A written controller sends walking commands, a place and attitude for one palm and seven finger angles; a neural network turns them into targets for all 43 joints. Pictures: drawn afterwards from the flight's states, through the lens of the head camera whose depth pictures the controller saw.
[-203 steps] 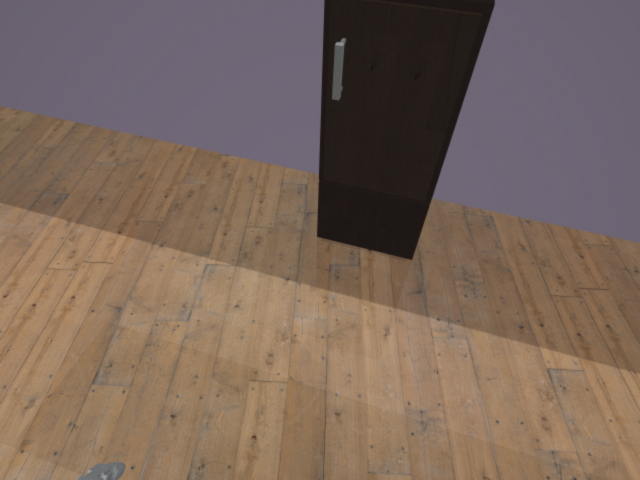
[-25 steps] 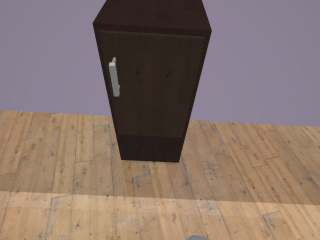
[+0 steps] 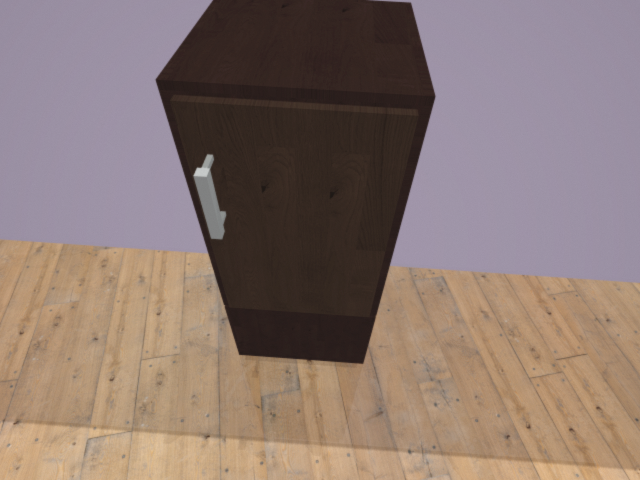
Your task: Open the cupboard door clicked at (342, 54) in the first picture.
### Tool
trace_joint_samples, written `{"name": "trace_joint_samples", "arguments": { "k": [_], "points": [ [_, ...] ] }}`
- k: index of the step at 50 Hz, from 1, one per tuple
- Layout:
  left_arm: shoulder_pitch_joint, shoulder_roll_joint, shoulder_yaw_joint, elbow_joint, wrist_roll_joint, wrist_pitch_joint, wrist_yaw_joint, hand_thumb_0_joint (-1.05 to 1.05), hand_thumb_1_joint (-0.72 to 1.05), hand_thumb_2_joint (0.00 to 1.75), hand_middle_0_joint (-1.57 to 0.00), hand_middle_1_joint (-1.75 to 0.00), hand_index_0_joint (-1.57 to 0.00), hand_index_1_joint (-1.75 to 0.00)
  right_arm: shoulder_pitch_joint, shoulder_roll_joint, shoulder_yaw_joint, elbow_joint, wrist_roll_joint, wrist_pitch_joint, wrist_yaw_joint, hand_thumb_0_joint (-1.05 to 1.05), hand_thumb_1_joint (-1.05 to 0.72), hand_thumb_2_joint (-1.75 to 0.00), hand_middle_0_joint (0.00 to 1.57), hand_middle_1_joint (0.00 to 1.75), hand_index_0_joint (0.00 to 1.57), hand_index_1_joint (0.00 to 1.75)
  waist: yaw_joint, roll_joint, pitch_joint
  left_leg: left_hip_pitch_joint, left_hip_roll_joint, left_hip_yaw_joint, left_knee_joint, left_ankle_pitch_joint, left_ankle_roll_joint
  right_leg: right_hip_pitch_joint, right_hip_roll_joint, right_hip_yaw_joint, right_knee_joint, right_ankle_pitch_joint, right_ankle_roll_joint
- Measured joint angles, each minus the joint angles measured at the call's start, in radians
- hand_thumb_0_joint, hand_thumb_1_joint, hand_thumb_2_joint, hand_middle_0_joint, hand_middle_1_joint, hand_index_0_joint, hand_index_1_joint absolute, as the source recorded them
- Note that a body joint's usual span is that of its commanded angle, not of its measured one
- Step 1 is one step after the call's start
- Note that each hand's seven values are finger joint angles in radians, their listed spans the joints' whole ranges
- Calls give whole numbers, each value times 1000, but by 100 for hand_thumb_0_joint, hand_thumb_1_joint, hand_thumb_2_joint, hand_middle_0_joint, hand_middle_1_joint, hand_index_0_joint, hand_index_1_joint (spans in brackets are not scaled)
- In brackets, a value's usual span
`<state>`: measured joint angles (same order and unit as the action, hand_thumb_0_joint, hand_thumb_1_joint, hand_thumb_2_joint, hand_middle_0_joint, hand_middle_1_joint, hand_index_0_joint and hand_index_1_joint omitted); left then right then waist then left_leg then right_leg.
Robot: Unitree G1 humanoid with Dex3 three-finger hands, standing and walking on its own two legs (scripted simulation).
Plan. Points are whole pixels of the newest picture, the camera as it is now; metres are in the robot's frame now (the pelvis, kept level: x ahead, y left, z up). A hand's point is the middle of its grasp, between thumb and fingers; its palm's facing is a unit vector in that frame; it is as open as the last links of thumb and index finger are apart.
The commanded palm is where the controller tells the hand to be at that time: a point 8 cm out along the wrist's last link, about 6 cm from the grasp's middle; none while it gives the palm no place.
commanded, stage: come to a stop and stand still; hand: left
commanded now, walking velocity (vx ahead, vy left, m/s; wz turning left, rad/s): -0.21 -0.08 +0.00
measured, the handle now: (213, 198) +0.55 +0.23 +0.00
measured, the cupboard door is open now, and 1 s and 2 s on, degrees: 0 0 0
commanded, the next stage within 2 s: look again from close up in 1.80 s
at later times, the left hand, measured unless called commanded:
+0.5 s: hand out of the picture +0.03 +0.16 -0.17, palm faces +0.04 -0.96 -0.27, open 7.4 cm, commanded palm none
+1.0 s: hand out of the picture +0.00 +0.11 -0.17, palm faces +0.02 -0.98 -0.18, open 7.3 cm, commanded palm none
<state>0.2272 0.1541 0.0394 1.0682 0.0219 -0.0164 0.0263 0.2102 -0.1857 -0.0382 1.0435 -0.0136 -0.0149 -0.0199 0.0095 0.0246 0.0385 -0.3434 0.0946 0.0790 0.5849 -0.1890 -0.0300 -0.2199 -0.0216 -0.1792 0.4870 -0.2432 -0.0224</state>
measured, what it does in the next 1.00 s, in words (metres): steps on the spot: right foot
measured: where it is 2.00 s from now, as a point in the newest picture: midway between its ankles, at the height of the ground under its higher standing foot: outside the picture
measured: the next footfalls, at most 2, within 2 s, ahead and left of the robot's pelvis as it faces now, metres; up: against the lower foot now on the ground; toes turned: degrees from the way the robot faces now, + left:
right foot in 0.34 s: +0.03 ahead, -0.14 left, +0.00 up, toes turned -4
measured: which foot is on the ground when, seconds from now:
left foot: down 0.00-1.00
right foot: down 0.00-0.04, up 0.06-0.32, down 0.34-1.00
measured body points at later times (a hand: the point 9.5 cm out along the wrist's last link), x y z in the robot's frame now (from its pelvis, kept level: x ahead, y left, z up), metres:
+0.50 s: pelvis -0.02 -0.03 -0.01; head -0.01 -0.05 +0.43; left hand +0.03 +0.21 -0.15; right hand +0.05 -0.27 -0.17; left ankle +0.04 +0.08 -0.74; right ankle -0.01 -0.14 -0.73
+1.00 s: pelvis -0.01 -0.06 +0.00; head -0.01 -0.06 +0.45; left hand +0.00 +0.16 -0.16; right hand -0.06 -0.27 -0.16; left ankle +0.04 +0.08 -0.73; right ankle -0.01 -0.14 -0.73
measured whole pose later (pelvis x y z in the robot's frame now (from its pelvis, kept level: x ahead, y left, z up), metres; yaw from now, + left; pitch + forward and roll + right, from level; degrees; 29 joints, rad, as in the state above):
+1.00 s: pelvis -0.01 -0.06 +0.00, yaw +0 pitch -1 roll +0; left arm 0.31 0.15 0.00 1.06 0.01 -0.01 0.02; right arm 0.38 -0.12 0.01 1.11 -0.02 0.00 -0.01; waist -0.02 0.00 0.02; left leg -0.29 0.06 0.04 0.50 -0.19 -0.03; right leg -0.21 0.04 -0.09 0.51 -0.29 -0.07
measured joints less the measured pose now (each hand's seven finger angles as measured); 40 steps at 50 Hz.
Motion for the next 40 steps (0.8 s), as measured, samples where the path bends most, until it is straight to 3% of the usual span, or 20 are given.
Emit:
{"name": "trace_joint_samples", "arguments": {
  "k": [5,11,14,17,19,22,26,40],
  "points": [
    [7,21,0,-4,-7,41,4,0,92,89,-20,-30,-20,-30,-48,29,14,-19,-5,8,-3,1,-92,-90,20,30,19,30,22,-66,16,43,-37,29,-42,-33,45,-29,-30,52,129,-135,29],
    [5,30,7,-22,-5,53,-1,0,91,89,-19,-30,-20,-30,-109,49,12,-47,-10,22,-7,0,-91,-90,20,30,20,30,19,-49,48,46,-36,36,-104,14,44,-110,-9,126,358,-264,42],
    [6,33,11,-33,-4,56,-1,0,91,89,-19,-30,-20,-30,-118,46,4,-53,-10,27,-3,0,-90,-90,20,30,20,30,12,-30,52,38,-28,37,-107,25,31,-97,-11,130,311,-248,43],
    [29,40,1,-61,1,37,11,0,91,89,-19,-30,-20,-30,-98,34,-3,-67,3,33,7,0,-90,-90,21,30,20,30,15,-22,28,-18,-20,41,-29,-8,17,-51,-17,154,98,-82,29],
    [33,26,-8,-74,11,27,16,0,91,89,-19,-30,-20,-30,-78,8,-14,-90,-2,43,20,0,-90,-90,21,30,20,30,5,21,34,-62,-10,-1,84,-114,18,-64,8,134,139,-82,10],
    [48,9,-12,-101,15,10,19,0,91,89,-19,-30,-20,-30,-31,-12,-22,-103,-3,48,23,0,-90,-90,20,30,20,30,-9,41,26,-64,-39,-21,167,-185,33,-56,15,112,170,-111,-4],
    [49,11,-15,-118,7,19,21,0,91,89,-20,-30,-20,-30,29,-4,-10,-95,-6,35,19,0,-90,-90,20,30,20,30,-20,13,9,1,-62,-9,72,-55,44,-49,10,105,207,-134,-6],
    [69,16,-34,-70,-4,19,0,0,91,89,-20,-30,-21,-30,151,35,37,-7,-15,27,17,1,-91,-90,20,30,20,30,-37,-15,-32,26,-45,-33,-55,-5,23,-26,45,94,76,-51,-43]
  ]
}}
